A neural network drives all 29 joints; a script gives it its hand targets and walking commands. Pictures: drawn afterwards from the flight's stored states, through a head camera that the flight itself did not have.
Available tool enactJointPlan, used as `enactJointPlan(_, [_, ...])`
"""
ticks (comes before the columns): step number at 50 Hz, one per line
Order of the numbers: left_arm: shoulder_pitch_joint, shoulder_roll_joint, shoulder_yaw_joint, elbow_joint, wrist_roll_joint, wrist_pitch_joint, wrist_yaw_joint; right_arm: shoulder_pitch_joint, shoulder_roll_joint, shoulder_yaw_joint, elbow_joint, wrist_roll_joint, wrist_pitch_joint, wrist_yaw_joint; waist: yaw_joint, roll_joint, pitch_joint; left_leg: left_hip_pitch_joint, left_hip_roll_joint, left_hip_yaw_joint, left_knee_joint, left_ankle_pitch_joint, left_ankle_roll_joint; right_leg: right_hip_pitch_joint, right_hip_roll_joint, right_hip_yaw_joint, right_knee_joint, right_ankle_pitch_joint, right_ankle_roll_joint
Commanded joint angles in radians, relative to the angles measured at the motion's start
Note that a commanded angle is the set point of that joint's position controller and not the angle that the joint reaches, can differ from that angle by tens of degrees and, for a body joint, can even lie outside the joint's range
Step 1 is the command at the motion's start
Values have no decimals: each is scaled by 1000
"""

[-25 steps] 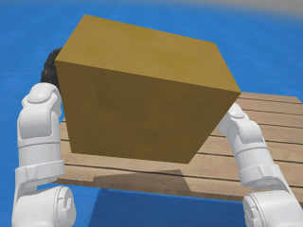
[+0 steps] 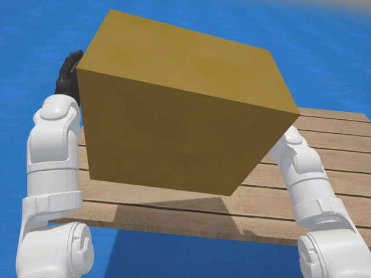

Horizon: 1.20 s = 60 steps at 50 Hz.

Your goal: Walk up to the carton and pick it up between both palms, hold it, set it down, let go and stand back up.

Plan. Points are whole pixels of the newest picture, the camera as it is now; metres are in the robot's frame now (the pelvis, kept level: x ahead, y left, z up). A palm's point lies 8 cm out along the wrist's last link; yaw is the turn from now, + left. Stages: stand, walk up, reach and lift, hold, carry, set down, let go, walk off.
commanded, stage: set down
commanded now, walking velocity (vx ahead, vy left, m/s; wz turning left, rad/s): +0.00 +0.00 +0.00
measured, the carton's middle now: (178, 115) +0.41 +0.01 +0.19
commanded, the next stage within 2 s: none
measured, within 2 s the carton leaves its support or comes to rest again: rests again in 1.72 s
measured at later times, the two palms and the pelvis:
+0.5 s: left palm (78, 104) +0.42 +0.20 +0.21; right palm (270, 133) +0.39 -0.20 +0.16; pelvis -0.01 +0.00 +0.00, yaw +1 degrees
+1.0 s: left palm (76, 112) +0.43 +0.22 +0.18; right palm (258, 135) +0.41 -0.18 +0.14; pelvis +0.00 +0.01 +0.00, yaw +1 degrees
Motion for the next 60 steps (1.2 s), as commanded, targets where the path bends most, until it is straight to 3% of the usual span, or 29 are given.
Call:
enactJointPlan(1, [-585, -360, -321, -99, -86, -48, -118, -813, 272, 168, -301, 13, -84, 78, -6, 90, -450, 347, -58, 45, 30, 432, -51, -16, 38, -52, 5, 381, 51])
enactJointPlan(8, [-624, -363, -324, -50, -91, -91, -123, -831, 283, 127, -273, -37, -112, 95, -17, 96, -482, 339, -52, 47, 21, 398, -51, -37, 32, -56, -3, 330, 48])
enactJointPlan(14, [-667, -381, -333, -10, -88, -151, -119, -855, 321, 108, -284, -89, -156, 110, -21, 106, -581, 336, -50, 44, 26, 419, -41, -16, 31, -60, 15, 382, 55])
enactJointPlan(17, [-671, -381, -333, 9, -93, -174, -111, -873, 338, 111, -298, -107, -176, 115, -3, 103, -624, 318, -52, 44, 20, 426, -33, 5, 29, -60, 27, 412, 56])
enactJointPlan(21, [-701, -378, -337, 25, -92, -196, -101, -882, 348, 93, -264, -132, -192, 119, -3, 122, -652, 318, -51, 40, 33, 447, -30, -5, 30, -62, 33, 430, 55])
enactJointPlan(31, [-670, -329, -255, 182, -49, -184, -111, -857, 316, 30, -133, -164, -173, 137, 12, 112, -522, 252, -48, 44, -2, 369, -28, -23, 21, -63, 26, 364, 56])
enactJointPlan(37, [-688, -347, -256, 189, -46, -195, -107, -875, 324, -14, -126, -193, -173, 159, 5, 137, -569, 286, -43, 43, 5, 390, -39, -65, 26, -72, 7, 321, 42])
enactJointPlan(44, [-733, -390, -301, 124, -71, -267, -93, -886, 354, -20, -189, -248, -230, 167, -9, 143, -767, 355, -44, 35, 44, 555, -48, -43, 37, -77, 25, 487, 38])
enactJointPlan(50, [-697, -374, -276, 177, -52, -305, -96, -828, 367, -12, -159, -272, -259, 154, -2, 122, -741, 271, -46, 34, 35, 550, -32, 24, 28, -70, 55, 574, 48])
enactJointPlan(53, [-656, -336, -230, 235, -27, -313, -100, -794, 352, -35, -124, -284, -262, 149, 6, 111, -658, 215, -48, 36, 6, 464, -19, 35, 19, -65, 57, 539, 52])
enactJointPlan(60, [-633, -202, -145, 365, -19, -334, -86, -764, 222, -139, -39, -301, -252, 147, 19, 114, -525, 209, -37, 43, -13, 348, -30, -61, 21, -81, 40, 343, 48])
